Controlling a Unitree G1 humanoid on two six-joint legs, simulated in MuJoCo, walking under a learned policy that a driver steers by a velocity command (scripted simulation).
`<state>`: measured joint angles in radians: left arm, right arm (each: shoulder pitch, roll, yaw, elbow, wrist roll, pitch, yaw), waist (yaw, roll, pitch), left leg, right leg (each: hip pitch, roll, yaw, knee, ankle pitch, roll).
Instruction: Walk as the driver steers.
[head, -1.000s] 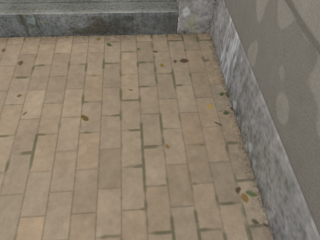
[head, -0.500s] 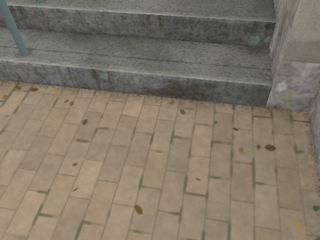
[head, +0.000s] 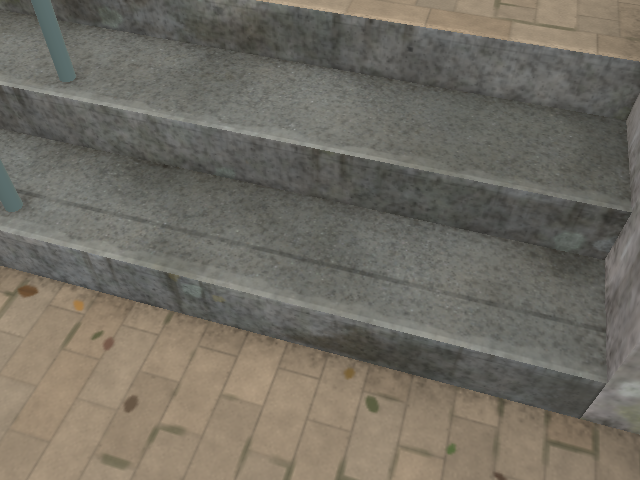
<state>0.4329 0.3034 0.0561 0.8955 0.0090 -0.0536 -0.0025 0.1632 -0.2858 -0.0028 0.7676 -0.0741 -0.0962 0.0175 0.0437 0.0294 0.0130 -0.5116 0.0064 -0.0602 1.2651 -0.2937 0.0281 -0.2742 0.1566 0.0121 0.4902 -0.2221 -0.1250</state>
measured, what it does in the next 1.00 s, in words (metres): climbs, turning right: left foot, then right foot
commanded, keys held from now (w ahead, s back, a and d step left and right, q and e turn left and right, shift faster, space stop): w+e+shift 0.52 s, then w+q+shift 0.48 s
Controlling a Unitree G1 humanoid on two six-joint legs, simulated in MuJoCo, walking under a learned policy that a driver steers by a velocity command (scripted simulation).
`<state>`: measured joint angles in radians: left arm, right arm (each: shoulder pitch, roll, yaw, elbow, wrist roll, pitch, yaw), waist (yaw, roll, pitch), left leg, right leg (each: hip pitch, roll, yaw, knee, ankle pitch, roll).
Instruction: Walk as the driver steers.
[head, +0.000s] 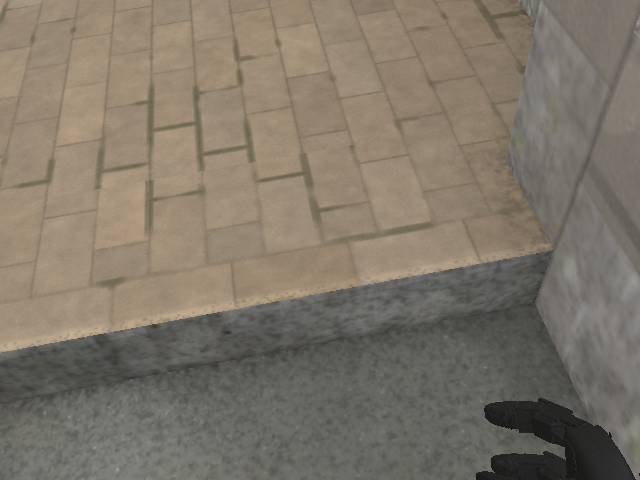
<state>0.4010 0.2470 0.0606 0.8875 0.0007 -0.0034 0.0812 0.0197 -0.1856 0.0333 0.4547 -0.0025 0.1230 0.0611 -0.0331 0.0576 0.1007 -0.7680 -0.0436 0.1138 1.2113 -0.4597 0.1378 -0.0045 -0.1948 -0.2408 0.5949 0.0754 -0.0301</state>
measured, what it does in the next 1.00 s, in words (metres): climbs: right foot 0.16 m higher, then left foot 0.16 m higher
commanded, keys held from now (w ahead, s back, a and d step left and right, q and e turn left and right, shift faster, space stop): w+q+shift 0.36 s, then w+e+shift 0.64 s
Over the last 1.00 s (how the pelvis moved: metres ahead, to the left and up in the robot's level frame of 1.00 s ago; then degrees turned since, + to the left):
0.80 -0.10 0.05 -22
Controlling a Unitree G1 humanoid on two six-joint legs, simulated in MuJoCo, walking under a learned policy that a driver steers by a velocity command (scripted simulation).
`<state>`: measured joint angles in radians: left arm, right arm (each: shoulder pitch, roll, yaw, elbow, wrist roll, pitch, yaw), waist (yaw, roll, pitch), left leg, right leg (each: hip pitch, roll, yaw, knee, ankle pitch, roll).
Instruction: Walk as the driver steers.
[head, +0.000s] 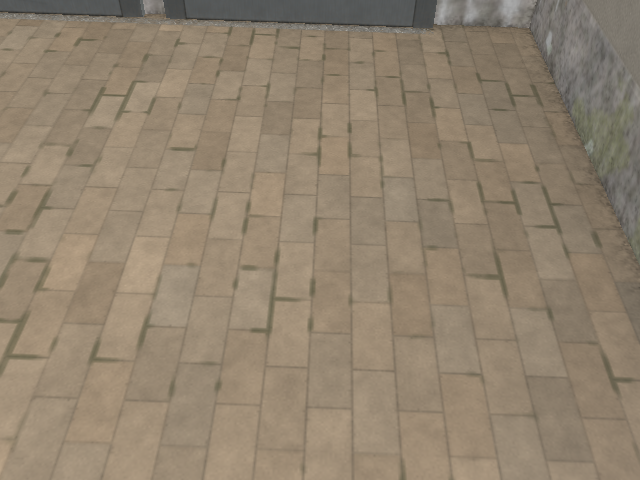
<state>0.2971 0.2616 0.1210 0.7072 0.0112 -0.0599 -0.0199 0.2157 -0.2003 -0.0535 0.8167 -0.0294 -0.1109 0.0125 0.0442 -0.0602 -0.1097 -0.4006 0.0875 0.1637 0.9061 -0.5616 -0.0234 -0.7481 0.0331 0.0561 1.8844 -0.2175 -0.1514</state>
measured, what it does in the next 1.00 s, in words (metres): climbs, turning right: right foot, then left foot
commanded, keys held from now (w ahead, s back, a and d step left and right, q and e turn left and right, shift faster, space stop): w+e+shift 0.44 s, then shift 0.56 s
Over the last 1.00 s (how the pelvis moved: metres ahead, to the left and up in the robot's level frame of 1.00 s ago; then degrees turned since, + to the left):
0.76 0.28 0.38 7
